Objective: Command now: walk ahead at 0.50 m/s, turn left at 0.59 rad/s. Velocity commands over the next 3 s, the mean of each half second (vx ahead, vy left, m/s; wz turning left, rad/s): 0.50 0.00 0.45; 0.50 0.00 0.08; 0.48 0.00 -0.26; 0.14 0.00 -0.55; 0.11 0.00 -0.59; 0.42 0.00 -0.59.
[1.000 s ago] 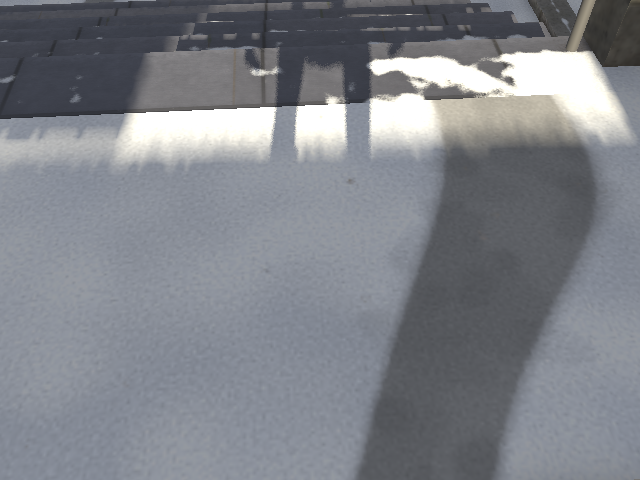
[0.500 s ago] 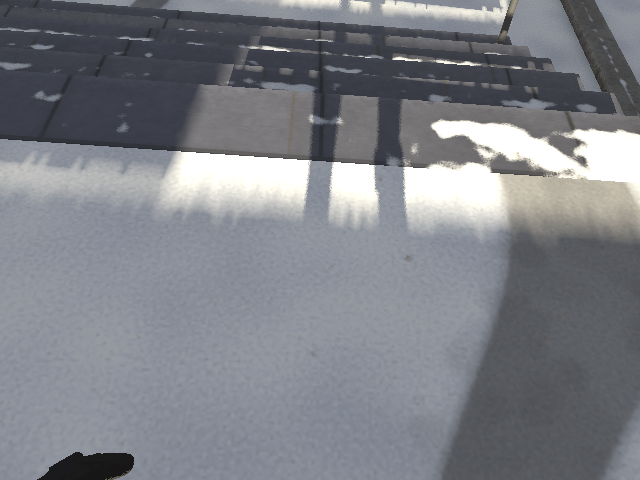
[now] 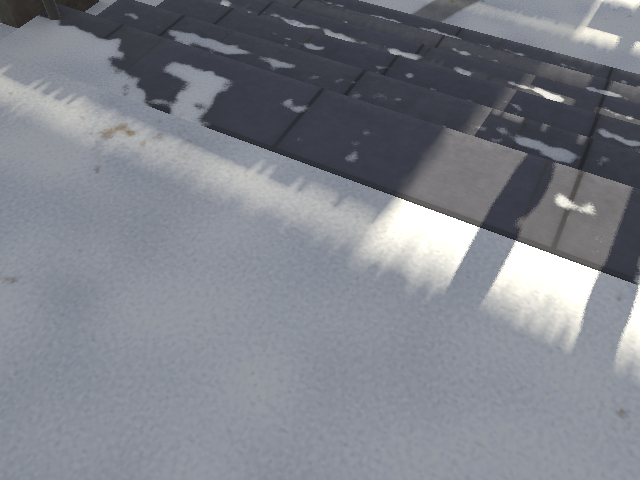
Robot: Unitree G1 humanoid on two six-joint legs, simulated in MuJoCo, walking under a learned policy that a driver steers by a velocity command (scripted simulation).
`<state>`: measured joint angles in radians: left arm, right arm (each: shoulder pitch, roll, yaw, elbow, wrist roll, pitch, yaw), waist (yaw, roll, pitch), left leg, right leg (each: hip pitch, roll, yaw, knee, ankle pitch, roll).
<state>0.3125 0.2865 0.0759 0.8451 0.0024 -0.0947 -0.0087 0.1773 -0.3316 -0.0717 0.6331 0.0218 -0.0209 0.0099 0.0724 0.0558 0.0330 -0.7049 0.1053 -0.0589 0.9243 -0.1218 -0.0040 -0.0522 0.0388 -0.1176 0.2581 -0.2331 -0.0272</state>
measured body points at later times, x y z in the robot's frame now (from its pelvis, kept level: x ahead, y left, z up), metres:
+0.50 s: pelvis +0.28 +0.07 +0.00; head +0.31 +0.08 +0.45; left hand +0.40 +0.36 -0.09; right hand +0.42 -0.19 -0.10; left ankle +0.24 +0.14 -0.74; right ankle +0.48 -0.08 -0.68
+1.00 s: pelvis +0.58 +0.06 +0.01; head +0.61 +0.06 +0.45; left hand +0.55 +0.34 -0.12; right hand +0.81 -0.15 -0.10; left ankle +0.66 +0.27 -0.68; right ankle +0.57 -0.02 -0.74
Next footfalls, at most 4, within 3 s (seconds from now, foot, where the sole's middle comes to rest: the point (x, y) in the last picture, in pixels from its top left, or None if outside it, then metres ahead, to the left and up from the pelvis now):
0.20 left None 0.28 0.15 -0.78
0.70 right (369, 413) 0.61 -0.02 -0.78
1.22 left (247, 311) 0.85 0.28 -0.78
1.70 right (343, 236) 1.10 0.06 -0.78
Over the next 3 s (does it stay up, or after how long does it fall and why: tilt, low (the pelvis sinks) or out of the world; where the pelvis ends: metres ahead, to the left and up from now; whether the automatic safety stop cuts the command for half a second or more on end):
stays up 1.24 -0.03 -0.01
